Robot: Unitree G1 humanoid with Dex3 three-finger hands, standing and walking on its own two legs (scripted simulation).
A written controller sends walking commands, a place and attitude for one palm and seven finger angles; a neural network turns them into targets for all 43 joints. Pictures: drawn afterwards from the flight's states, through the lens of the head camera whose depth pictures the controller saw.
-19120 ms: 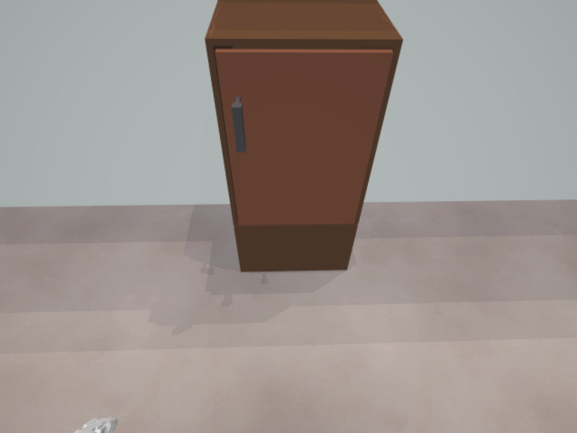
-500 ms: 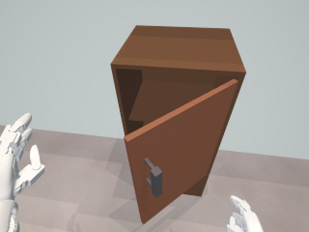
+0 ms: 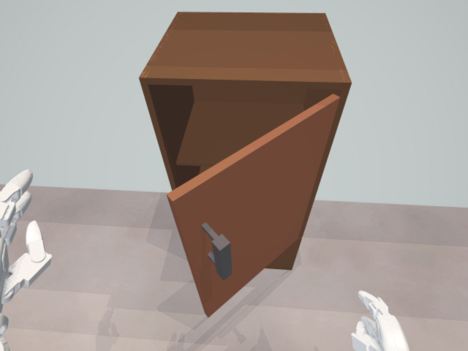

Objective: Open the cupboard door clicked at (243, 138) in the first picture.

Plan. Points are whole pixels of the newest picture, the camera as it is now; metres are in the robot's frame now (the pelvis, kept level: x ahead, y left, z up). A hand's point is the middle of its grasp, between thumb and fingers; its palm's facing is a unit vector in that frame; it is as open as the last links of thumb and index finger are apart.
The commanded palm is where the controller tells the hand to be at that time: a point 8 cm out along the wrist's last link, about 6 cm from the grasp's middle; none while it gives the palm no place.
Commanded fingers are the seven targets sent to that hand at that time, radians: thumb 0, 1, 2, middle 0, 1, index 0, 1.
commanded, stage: step back with the hand held close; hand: left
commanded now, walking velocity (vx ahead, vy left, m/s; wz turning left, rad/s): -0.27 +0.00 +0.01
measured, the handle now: (216, 251) +0.30 +0.06 -0.03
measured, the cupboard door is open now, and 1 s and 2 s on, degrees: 45 45 45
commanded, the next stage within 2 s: stop stepping back and stand still in 1.12 s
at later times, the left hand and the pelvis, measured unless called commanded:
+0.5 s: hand out of the picture +0.13 +0.29 +0.15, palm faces +0.45 -0.74 -0.49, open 7.4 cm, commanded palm +0.07 +0.33 +0.17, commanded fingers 0.00 0.90 0.90 -0.20 -0.30 -0.20 -0.30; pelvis -0.07 +0.03 -0.02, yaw +1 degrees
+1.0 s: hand out of the picture +0.06 +0.32 +0.18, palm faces +0.49 -0.76 -0.43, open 7.4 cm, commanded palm +0.01 +0.34 +0.17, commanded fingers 0.00 0.90 0.90 -0.20 -0.30 -0.20 -0.30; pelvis -0.13 +0.04 -0.01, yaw +1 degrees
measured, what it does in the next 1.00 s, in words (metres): walks backwards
